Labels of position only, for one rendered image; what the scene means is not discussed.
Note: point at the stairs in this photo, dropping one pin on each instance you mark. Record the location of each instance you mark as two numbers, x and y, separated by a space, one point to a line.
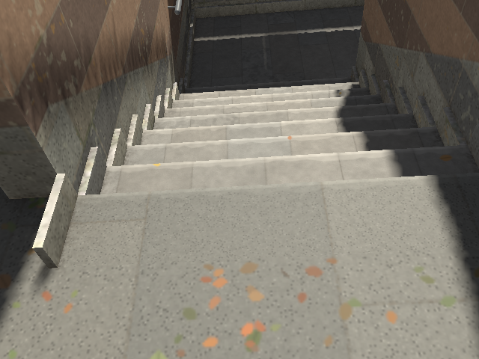
282 132

